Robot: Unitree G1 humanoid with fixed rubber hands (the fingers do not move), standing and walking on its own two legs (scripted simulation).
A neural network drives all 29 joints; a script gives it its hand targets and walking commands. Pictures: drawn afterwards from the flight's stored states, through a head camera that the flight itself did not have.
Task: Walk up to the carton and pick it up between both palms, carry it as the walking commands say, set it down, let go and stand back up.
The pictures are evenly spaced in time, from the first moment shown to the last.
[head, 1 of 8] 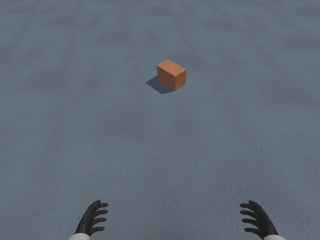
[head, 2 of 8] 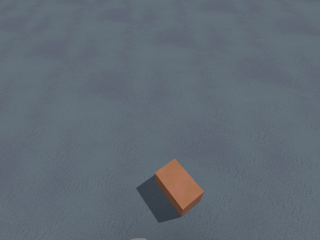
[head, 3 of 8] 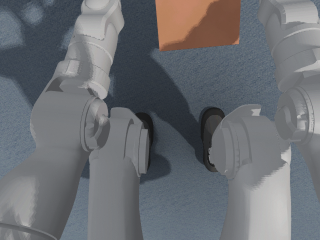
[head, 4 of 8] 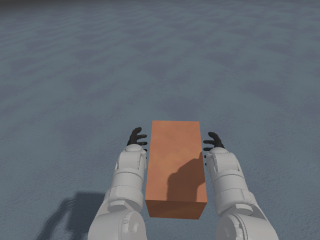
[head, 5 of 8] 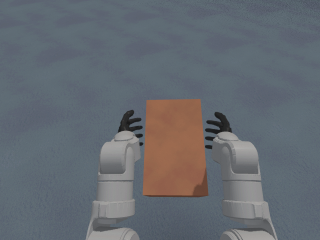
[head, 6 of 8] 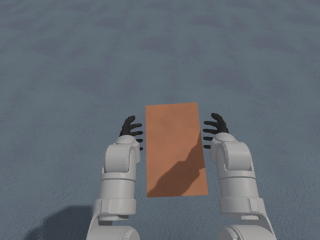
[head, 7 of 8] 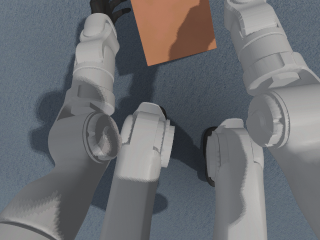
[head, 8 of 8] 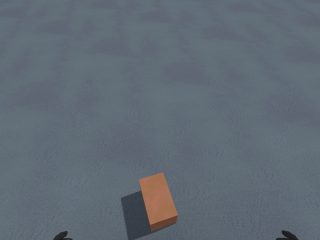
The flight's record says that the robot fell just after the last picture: no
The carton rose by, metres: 0.67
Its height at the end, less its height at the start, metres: +0.00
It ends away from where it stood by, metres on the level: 0.99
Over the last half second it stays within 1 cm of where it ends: yes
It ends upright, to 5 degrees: yes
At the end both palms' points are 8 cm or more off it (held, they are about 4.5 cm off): yes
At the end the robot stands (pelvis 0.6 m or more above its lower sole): yes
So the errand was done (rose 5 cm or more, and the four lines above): yes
